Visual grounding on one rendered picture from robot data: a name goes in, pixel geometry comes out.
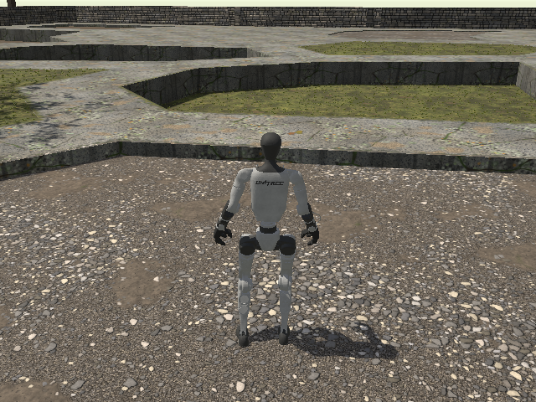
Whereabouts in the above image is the robot foot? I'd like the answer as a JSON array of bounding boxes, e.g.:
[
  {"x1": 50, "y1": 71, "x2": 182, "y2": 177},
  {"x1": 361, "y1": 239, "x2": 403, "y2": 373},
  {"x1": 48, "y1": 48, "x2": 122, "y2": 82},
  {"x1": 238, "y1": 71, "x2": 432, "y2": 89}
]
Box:
[
  {"x1": 278, "y1": 325, "x2": 290, "y2": 345},
  {"x1": 236, "y1": 325, "x2": 249, "y2": 348}
]

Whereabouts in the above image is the robot right forearm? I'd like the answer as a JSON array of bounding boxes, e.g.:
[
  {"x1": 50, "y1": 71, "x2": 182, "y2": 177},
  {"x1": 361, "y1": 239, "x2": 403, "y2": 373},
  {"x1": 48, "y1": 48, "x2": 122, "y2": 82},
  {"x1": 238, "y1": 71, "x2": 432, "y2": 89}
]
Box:
[{"x1": 302, "y1": 203, "x2": 317, "y2": 232}]

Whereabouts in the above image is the robot left forearm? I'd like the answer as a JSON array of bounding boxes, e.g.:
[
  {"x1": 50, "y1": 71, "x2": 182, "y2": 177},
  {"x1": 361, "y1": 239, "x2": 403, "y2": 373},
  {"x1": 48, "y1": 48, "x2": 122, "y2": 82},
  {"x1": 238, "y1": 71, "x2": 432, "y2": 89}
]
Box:
[{"x1": 216, "y1": 200, "x2": 234, "y2": 230}]

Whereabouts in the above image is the robot left foot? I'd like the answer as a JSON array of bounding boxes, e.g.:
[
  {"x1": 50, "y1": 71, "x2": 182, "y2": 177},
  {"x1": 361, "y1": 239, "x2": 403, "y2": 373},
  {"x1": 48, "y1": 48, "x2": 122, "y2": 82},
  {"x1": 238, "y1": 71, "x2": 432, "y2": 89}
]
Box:
[{"x1": 236, "y1": 325, "x2": 249, "y2": 348}]

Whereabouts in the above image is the right robot upper arm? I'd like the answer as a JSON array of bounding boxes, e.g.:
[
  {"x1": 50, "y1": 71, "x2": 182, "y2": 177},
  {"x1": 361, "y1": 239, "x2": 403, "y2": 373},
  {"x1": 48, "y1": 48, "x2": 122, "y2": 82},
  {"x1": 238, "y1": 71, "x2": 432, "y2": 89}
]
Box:
[{"x1": 287, "y1": 169, "x2": 310, "y2": 215}]

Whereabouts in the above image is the left robot hand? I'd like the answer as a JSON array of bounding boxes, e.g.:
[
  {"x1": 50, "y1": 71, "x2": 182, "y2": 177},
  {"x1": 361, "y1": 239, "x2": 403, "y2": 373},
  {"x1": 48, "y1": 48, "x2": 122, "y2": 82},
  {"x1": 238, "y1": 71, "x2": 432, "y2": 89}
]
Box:
[{"x1": 214, "y1": 226, "x2": 232, "y2": 245}]

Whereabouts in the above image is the left robot upper arm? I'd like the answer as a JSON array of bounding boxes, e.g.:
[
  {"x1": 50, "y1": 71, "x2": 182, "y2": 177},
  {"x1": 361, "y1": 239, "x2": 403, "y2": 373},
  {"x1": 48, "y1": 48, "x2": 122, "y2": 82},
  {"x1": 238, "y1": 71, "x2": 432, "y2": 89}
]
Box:
[{"x1": 226, "y1": 168, "x2": 253, "y2": 214}]

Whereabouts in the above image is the right robot hand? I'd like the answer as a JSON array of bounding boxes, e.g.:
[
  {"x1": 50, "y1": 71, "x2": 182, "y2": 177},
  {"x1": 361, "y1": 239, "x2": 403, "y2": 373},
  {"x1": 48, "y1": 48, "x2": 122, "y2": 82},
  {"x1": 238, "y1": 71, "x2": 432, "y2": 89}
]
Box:
[{"x1": 301, "y1": 228, "x2": 319, "y2": 245}]

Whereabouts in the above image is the robot right foot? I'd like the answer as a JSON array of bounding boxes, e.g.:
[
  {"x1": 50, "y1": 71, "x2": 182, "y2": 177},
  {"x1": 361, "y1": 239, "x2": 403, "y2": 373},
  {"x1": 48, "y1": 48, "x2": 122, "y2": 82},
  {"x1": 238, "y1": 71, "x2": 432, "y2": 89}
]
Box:
[{"x1": 278, "y1": 325, "x2": 290, "y2": 345}]

